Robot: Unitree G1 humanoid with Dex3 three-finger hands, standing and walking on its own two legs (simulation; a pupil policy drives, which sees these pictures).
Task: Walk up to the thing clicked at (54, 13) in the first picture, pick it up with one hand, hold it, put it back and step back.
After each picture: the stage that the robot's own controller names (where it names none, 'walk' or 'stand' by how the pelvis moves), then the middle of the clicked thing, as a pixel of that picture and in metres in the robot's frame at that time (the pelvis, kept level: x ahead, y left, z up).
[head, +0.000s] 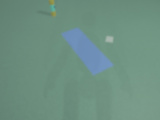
stand; (52, 7) +2.06 +0.46 -0.65
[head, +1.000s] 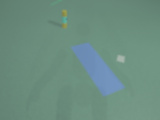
walk; (64, 19) +1.95 +0.21 -0.63
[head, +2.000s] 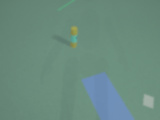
walk; (73, 37) +1.31 +0.08 -0.64
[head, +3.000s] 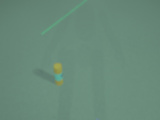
walk; (58, 74) +0.84 +0.19 -0.64
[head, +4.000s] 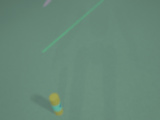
walk; (56, 104) +0.58 +0.24 -0.63
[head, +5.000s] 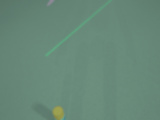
stand; (60, 117) +0.45 +0.20 -0.63
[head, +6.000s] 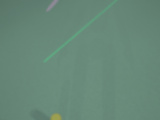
stand; out of the picture +0.43 +0.20 -0.66
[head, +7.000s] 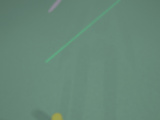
stand; out of the picture +0.44 +0.20 -0.66
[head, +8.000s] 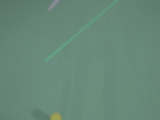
stand; out of the picture +0.43 +0.21 -0.66
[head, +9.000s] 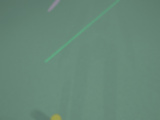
stand; out of the picture +0.42 +0.20 -0.66
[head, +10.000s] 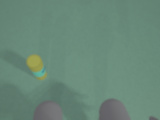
go down; (38, 68) +0.48 +0.21 -0.41
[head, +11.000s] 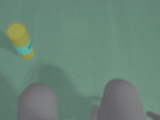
go down; (22, 44) +0.51 +0.24 -0.26
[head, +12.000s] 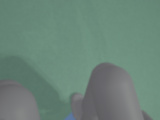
close in; out of the picture +0.49 +0.28 -0.18
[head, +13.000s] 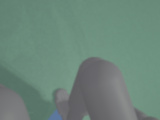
close; out of the picture +0.48 +0.31 -0.16
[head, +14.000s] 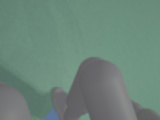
lift; out of the picture +0.45 +0.29 -0.17
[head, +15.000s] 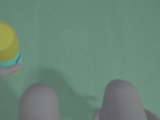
lift; (7, 54) +0.39 +0.25 -0.03
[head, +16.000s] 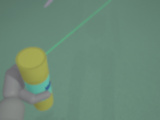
hold; (38, 84) +0.31 +0.15 +0.09
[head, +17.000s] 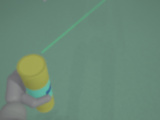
hold; (39, 88) +0.31 +0.16 +0.05
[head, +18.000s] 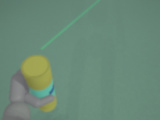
crouch; (42, 88) +0.31 +0.15 +0.03
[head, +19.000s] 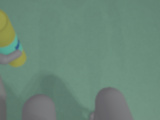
crouch; (7, 44) +0.45 +0.21 -0.05
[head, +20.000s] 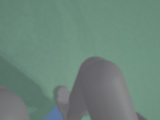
lower; out of the picture +0.46 +0.30 -0.18
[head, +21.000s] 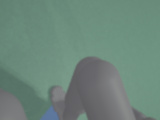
lower; out of the picture +0.47 +0.31 -0.17
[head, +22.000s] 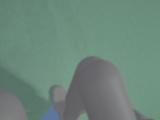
lower; out of the picture +0.47 +0.31 -0.17
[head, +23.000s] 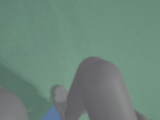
lower; out of the picture +0.47 +0.31 -0.17
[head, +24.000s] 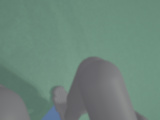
loosen; out of the picture +0.46 +0.29 -0.17
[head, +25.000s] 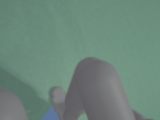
withdraw; out of the picture +0.47 +0.29 -0.18
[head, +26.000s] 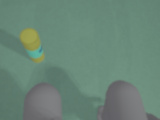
walk; (34, 48) +0.50 +0.22 -0.28
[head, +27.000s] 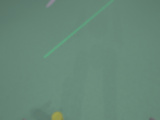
stand; out of the picture +0.43 +0.18 -0.59
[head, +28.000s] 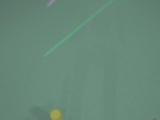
stand; out of the picture +0.44 +0.19 -0.60
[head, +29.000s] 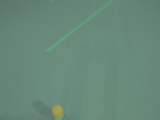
stand; (59, 116) +0.44 +0.19 -0.61
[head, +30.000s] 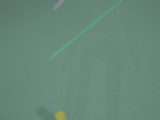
walk; out of the picture +0.45 +0.19 -0.66
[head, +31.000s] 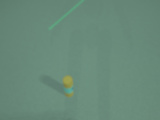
walk; (68, 87) +0.58 +0.11 -0.63
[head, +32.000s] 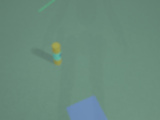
walk; (56, 54) +0.89 +0.20 -0.64
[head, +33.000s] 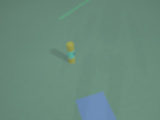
stand; (70, 53) +1.07 +0.18 -0.64
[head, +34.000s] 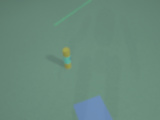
stand; (67, 58) +1.07 +0.19 -0.66
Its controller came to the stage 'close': yes
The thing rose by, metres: 0.68
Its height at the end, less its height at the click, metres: +0.00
